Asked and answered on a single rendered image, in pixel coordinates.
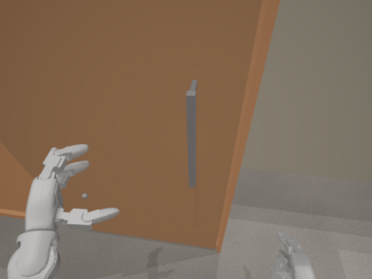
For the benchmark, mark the wardrobe door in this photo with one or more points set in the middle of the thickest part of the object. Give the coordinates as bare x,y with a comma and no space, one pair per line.
15,182
114,74

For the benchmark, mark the robot left forearm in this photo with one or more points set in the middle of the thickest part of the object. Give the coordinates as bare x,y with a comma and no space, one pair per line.
37,257

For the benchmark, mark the handle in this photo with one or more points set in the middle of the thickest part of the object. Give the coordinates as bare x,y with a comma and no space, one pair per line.
191,132

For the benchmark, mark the right robot hand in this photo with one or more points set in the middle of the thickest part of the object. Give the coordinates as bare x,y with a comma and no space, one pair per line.
297,263

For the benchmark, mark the left robot hand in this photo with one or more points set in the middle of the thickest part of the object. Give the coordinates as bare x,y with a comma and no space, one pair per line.
42,210

